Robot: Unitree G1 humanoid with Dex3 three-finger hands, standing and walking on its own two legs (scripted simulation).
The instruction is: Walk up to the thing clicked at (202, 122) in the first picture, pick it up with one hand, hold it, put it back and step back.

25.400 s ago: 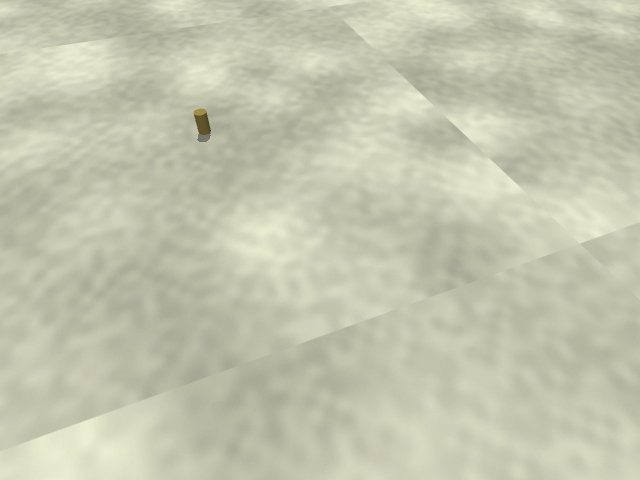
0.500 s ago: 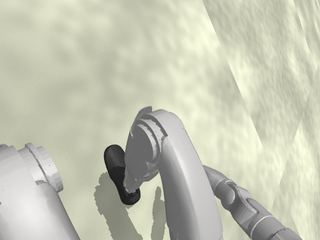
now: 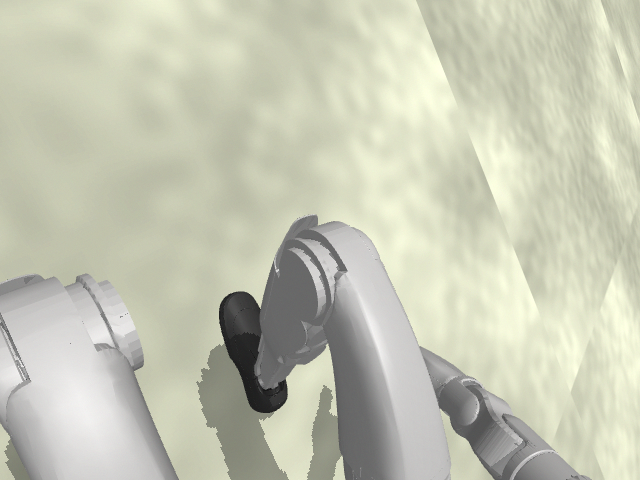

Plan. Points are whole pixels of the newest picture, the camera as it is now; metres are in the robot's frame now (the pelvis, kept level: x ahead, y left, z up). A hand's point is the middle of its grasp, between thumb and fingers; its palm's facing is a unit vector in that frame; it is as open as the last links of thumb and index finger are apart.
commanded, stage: withdraw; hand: left
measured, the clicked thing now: out of the picture +0.46 +0.32 -0.24
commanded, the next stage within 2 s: rise in 0.04 s
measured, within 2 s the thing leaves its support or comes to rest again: neither
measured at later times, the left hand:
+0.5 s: hand out of the picture +0.37 +0.48 -0.03, palm faces +0.55 -0.74 -0.38, open 17.0 cm
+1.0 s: hand out of the picture +0.26 +0.35 +0.16, palm faces +0.40 -0.78 -0.48, open 17.3 cm
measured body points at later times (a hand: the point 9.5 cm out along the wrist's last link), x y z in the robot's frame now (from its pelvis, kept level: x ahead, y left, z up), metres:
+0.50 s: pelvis +0.01 +0.00 +0.04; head +0.20 +0.15 +0.42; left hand +0.34 +0.52 -0.01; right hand +0.18 -0.25 -0.04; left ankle +0.08 +0.12 -0.26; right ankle +0.16 -0.13 -0.26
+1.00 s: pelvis +0.05 -0.02 +0.25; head +0.20 +0.05 +0.67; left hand +0.24 +0.39 +0.19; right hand +0.30 -0.21 +0.14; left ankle +0.08 +0.12 -0.26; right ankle +0.16 -0.13 -0.26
